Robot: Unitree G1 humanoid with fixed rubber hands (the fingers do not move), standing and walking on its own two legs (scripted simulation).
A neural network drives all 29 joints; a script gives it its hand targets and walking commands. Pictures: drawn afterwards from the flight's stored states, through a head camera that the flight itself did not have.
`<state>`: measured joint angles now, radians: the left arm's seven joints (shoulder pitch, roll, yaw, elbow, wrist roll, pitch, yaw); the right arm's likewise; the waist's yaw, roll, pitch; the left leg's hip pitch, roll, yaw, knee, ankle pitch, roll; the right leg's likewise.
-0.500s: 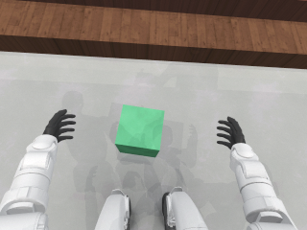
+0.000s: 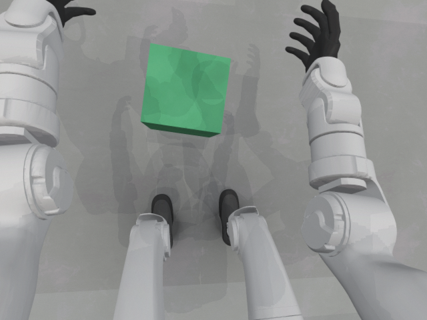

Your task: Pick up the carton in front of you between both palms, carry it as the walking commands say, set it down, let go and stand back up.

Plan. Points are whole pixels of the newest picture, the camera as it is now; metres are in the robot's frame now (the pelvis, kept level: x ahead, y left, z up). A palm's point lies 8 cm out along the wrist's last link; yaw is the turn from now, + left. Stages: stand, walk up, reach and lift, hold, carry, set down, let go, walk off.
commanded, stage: reach and lift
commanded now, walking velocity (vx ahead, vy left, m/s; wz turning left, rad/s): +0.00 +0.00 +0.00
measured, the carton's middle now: (185, 98) +0.54 +0.00 -0.53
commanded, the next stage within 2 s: none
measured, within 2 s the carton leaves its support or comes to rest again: leaves its support in 1.70 s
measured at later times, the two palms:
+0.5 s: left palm (100, 74) +0.55 +0.19 -0.32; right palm (269, 92) +0.51 -0.19 -0.32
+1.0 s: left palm (123, 86) +0.56 +0.17 -0.47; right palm (251, 102) +0.51 -0.19 -0.46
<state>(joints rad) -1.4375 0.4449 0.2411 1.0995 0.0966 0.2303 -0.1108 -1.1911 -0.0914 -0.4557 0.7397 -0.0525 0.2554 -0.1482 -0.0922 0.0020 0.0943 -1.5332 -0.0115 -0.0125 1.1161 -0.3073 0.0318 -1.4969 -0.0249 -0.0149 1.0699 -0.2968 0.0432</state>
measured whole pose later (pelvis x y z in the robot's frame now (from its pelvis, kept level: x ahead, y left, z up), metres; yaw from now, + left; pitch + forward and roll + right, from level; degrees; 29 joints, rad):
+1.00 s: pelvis -0.03 -0.01 -0.28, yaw -2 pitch +34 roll -5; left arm -1.72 0.57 -0.10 1.28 -0.23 0.10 0.01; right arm -1.55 -0.23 -0.25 1.08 0.19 0.09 -0.19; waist -0.06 -0.04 0.51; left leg -2.24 -0.01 -0.05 2.22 -0.58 0.02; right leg -2.19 0.05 0.01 2.17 -0.58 0.09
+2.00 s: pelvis -0.03 -0.02 -0.25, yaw +1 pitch +41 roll -3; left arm -1.36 0.24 0.22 0.91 0.07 0.35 0.04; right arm -1.19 0.00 -0.51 0.69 -0.04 0.32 -0.17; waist -0.02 -0.05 0.06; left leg -2.25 -0.05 -0.06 2.09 -0.55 -0.02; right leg -2.21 0.07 0.04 2.07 -0.58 0.08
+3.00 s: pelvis +0.02 -0.03 +0.00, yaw +3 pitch +29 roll -1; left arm -0.68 -0.08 0.39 0.60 0.26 0.41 0.00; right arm -0.64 0.15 -0.47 0.54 -0.25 0.39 -0.03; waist -0.01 -0.01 -0.22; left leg -1.31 -0.03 -0.05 1.22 -0.42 -0.01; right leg -1.29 0.04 0.07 1.22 -0.45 0.04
